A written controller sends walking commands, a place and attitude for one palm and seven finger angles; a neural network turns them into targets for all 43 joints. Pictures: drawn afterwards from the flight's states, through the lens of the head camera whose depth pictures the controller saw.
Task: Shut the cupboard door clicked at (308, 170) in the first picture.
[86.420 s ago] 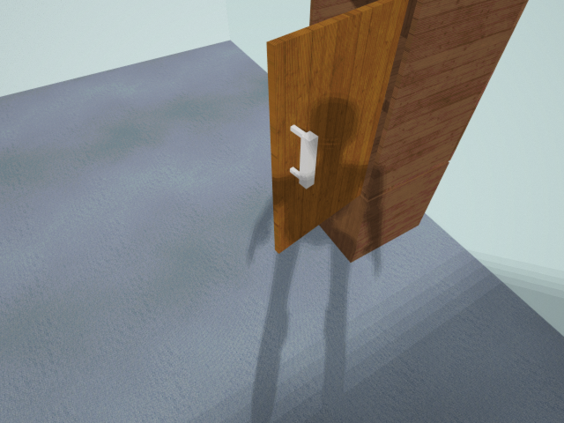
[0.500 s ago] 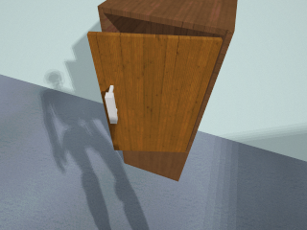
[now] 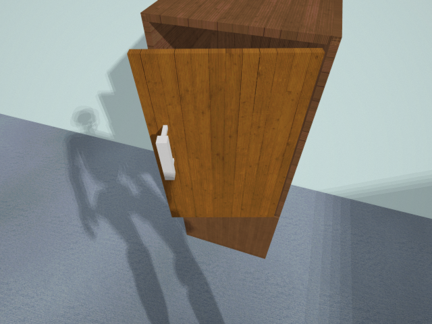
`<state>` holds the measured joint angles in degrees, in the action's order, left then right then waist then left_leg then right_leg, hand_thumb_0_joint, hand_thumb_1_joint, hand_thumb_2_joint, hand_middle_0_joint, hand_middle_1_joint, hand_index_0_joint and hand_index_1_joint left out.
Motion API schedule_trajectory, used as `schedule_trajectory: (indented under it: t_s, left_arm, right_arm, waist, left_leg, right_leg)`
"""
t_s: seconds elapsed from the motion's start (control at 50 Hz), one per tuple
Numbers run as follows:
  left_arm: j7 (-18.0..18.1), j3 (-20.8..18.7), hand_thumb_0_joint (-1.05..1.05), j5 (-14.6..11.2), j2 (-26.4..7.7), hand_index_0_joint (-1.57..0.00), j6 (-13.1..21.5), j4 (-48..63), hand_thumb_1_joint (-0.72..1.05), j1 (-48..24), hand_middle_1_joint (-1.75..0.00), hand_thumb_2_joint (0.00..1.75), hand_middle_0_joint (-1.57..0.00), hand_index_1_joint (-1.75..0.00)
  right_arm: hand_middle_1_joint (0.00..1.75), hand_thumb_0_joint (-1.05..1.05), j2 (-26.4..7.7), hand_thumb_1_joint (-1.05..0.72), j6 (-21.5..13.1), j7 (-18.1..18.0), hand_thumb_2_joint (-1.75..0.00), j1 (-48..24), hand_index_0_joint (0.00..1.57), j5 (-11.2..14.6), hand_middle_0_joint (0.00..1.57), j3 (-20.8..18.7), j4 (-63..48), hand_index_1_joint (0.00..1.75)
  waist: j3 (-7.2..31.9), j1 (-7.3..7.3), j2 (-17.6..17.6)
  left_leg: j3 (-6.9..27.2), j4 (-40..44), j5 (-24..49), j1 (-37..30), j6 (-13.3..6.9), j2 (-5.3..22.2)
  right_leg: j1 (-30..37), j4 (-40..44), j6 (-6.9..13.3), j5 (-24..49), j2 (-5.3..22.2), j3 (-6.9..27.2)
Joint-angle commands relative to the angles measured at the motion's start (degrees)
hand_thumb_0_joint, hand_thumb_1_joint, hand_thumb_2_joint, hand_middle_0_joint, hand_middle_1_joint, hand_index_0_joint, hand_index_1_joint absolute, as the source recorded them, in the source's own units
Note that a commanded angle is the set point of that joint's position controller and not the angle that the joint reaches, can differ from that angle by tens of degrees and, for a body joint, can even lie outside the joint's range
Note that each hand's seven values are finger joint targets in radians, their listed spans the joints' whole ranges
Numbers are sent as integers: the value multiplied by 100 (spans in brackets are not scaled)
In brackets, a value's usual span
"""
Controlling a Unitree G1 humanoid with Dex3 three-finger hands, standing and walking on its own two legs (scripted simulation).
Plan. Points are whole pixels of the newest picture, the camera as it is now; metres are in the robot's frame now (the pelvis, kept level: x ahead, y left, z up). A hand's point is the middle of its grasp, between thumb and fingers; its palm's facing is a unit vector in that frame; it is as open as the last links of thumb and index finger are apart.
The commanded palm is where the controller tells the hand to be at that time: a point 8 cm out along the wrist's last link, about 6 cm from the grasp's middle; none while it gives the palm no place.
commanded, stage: look again from close up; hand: left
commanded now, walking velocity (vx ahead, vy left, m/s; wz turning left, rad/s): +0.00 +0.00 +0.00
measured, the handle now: (167, 152) +0.48 +0.14 +0.02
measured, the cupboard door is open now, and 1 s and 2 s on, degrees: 18 18 18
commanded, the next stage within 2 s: raise the hand and make a fist in 0.22 s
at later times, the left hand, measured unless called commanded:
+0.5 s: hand (113, 290) +0.18 +0.20 -0.02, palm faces +0.25 -0.96 -0.14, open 7.2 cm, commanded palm +0.09 +0.24 -0.06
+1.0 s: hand (127, 310) +0.15 +0.17 -0.02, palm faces -0.07 -1.00 -0.04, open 4.9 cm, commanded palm +0.11 +0.23 -0.03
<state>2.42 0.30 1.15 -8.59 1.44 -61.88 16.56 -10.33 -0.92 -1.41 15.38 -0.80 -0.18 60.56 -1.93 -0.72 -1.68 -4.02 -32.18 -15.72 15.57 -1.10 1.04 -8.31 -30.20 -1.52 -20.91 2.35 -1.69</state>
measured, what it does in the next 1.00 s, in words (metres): lowers itself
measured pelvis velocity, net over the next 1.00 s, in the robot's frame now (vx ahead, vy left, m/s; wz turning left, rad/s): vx -0.06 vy -0.03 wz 0.05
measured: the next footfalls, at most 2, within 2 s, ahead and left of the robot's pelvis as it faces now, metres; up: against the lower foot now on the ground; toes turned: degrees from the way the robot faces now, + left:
none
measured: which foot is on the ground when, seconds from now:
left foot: down 0.00-1.00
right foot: down 0.00-1.00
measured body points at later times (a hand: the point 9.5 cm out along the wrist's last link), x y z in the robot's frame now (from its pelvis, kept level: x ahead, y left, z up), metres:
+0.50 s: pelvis -0.02 +0.00 -0.02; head -0.02 -0.01 +0.43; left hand +0.16 +0.25 -0.01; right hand +0.09 -0.24 -0.12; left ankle +0.02 +0.11 -0.73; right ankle -0.04 -0.13 -0.73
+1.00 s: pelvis -0.06 -0.03 -0.10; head -0.02 -0.03 +0.35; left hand +0.15 +0.22 -0.02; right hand +0.15 -0.24 -0.17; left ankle +0.02 +0.11 -0.73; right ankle -0.04 -0.13 -0.73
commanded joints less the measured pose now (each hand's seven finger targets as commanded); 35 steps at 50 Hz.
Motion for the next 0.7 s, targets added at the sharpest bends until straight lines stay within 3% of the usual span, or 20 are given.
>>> schedule_trajectory:
  t_s: [0.0, 0.08, 0.2, 0.28, 0.3, 0.32, 0.34, 0.36, 0.38, 0.4, 0.44, 0.46, 0.48, 0.52, 0.54, 0.56, 0.6, 0.64, 0.66, 0.68]
  left_arm:
    - [27, -87, 0, -28, -598, -20, -1, 228, 90, 387, -30, 90, -20, -30]
    - [13, -98, 0, -24, -729, -20, -37, 291, 90, 298, -30, 90, -20, -30]
    - [-4, -100, 0, -29, -896, -20, -42, 316, 90, 190, -30, 90, -20, -30]
    - [-14, -102, 0, -20, -937, -20, -48, 299, 90, 164, -30, 90, -20, -30]
    - [196, -81, 0, 53, -804, -20, 21, 219, 90, 400, -30, 90, -20, -30]
    - [386, -2928, 0, -525, -4578, -20, 1618, 9685, 90, -4673, -30, 90, -20, -30]
    - [319, -303, 0, -737, -1161, -22, 1067, 7280, 90, 115, -32, 90, -22, -32]
    - [565, -620, 0, -978, -1134, -24, 753, 7357, 90, 86, -34, 90, -24, -34]
    - [429, 280, 0, -951, 438, -25, 187, 6155, 90, 1205, -36, 90, -25, -36]
    - [410, 48, 0, -996, -90, -27, 415, 7189, 90, -168, -38, 90, -27, -38]
    - [207, -582, 0, -968, -496, -31, 929, 6125, 90, 417, -42, 90, -31, -42]
    - [1, -909, 0, -1045, -515, -33, 1218, 5329, 90, 1325, -44, 90, -33, -44]
    - [-301, -825, 0, -1158, -216, -35, 1640, 4841, 90, 1721, -46, 90, -35, -46]
    - [-1070, -1253, 0, -1383, -288, -38, 2609, 4680, 90, 2050, -50, 90, -38, -50]
    - [-1509, -1299, 0, -1512, -320, -40, 3042, 4663, 90, 2109, -52, 90, -40, -52]
    - [-1926, -1490, 0, -1594, -574, -42, 3366, 4512, 90, 2014, -54, 90, -42, -54]
    - [-2397, -1833, 0, -1807, -1029, -46, 3551, 4930, 90, 1533, -58, 90, -46, -58]
    - [-2507, -2026, 0, -2012, -1362, -49, 3428, 5848, 90, 944, -62, 90, -49, -62]
    - [-2447, -2117, 0, -2063, -1614, -51, 3429, 6554, 90, 391, -64, 90, -51, -64]
    - [-2382, -2035, 0, -2134, -1573, -53, 3433, 6964, 90, 91, -66, 90, -53, -66]
  right_arm:
    - [30, 0, -534, -90, -97, 4, -90, 168, 20, -13, 20, -61, -291, 30]
    - [30, 0, -614, -90, -105, 11, -90, 71, 20, -16, 20, -69, -285, 30]
    - [30, 0, -708, -90, -111, 11, -90, -26, 20, -5, 20, -80, -252, 30]
    - [30, 0, -721, -90, -107, 12, -90, -123, 20, 4, 20, -91, -218, 30]
    - [30, 0, -852, -90, -87, 29, -90, -207, 20, 59, 20, -119, -496, 30]
    - [30, 0, -1877, -90, -1246, -394, -90, 299, 20, 161, 20, -381, -1798, 30]
    - [30, 0, -1140, -90, -1762, -579, -90, -165, 20, 535, 20, 49, -1936, 30]
    - [30, 0, -1037, -90, -1873, -532, -90, -193, 20, 412, 20, -57, -1718, 30]
    - [30, 0, -707, -90, -1892, -279, -90, -180, 20, 355, 20, -106, -1651, 30]
    - [30, 0, -1033, -90, -1939, -137, -90, -168, 20, 335, 20, -314, -2093, 30]
    - [30, 0, -1012, -90, -2021, -126, -90, -467, 20, 261, 20, -322, -2367, 30]
    - [30, 0, -978, -90, -1989, -81, -90, -471, 20, 281, 20, -403, -2464, 30]
    - [30, 0, -918, -90, -1960, -13, -90, -595, 20, 228, 20, -379, -2599, 30]
    - [30, 0, -971, -90, -1887, 106, -90, -676, 20, 100, 20, -493, -2759, 30]
    - [30, 0, -997, -90, -1854, 131, -90, -748, 20, 79, 20, -555, -2865, 30]
    - [30, 0, -981, -90, -1820, 174, -90, -757, 20, 152, 20, -574, -2975, 30]
    - [30, 0, -1060, -90, -1798, 172, -90, -882, 20, 161, 20, -605, -3408, 30]
    - [30, 0, -1050, -90, -1775, 101, -90, -992, 20, 205, 20, -555, -3761, 30]
    - [30, 0, -1055, -90, -1788, 66, -90, -920, 20, 210, 20, -546, -3832, 30]
    - [30, 0, -1032, -90, -1802, 41, -90, -876, 20, 214, 20, -512, -3914, 30]
  waist:
    - [-137, 101, 338]
    - [-113, 127, 141]
    - [139, 116, 201]
    - [59, 132, 92]
    - [-98, 105, 107]
    - [2109, -687, -202]
    - [2780, -41, -2188]
    - [2686, 129, -1675]
    - [1728, -130, -1147]
    - [911, -174, -769]
    - [-112, -161, 175]
    - [-327, 16, 786]
    - [-455, 86, 1581]
    - [424, 339, 2121]
    - [822, 442, 2227]
    - [935, 509, 1761]
    - [1496, 607, 714]
    - [1992, 637, -311]
    - [2231, 579, -625]
    - [2365, 461, -811]
  left_leg:
    - [613, 725, 1172, -219, -143, 484]
    - [607, 828, 1208, -267, -156, 487]
    - [542, 814, 1441, -511, -142, 497]
    - [513, 855, 1372, -505, -134, 497]
    - [491, -142, 2697, -443, 0, 693]
    - [800, -512, 3168, -2523, 17, 345]
    - [1044, -27, 3811, -3008, 121, 524]
    - [943, 285, 4125, -2356, 396, 444]
    - [912, 729, 3181, -1446, 261, 399]
    - [859, 463, 1682, -459, 239, 342]
    - [718, -89, -292, 979, 185, -35]
    - [653, -330, -384, 1349, 183, -118]
    - [632, -726, -296, 1751, 176, -124]
    - [517, -1538, 399, 2229, 207, -137]
    - [444, -1831, 383, 2515, 239, -175]
    - [421, -2023, 321, 2726, 262, -194]
    - [234, -2385, -76, 2907, 209, -284]
    - [153, -2579, -450, 2848, 125, -287]
    - [237, -2670, -591, 2836, 91, -240]
    - [297, -2648, -1093, 2865, 80, -207]
  right_leg:
    - [-489, 462, 302, 888, 236, 294]
    - [-467, 463, 270, 889, 253, 282]
    - [-380, 524, 242, 1159, 309, 322]
    - [-396, 616, 230, 1172, 323, 339]
    - [-640, 651, 196, 2360, 469, 605]
    - [-930, -963, 267, 2884, -137, -346]
    - [-1699, -1836, 179, 793, -268, -447]
    - [-1352, -1771, 259, 361, -289, -366]
    - [-1919, -1325, 162, 45, -221, -325]
    - [-1757, -993, 229, 350, -140, -281]
    - [-2226, -388, 246, 20, -143, -371]
    - [-2407, -276, 266, -320, -151, -330]
    - [-2854, -535, 249, -442, -186, -354]
    - [-3022, -1586, 262, 774, -269, -412]
    - [-3059, -1941, 240, 941, -246, -321]
    - [-3141, -2179, 282, 980, -189, -136]
    - [-3277, -2354, 320, 195, -146, 184]
    - [-3411, -2269, 332, -696, -125, 482]
    - [-3520, -2263, 339, -1064, -151, 600]
    - [-3688, -2145, 324, -1808, -138, 698]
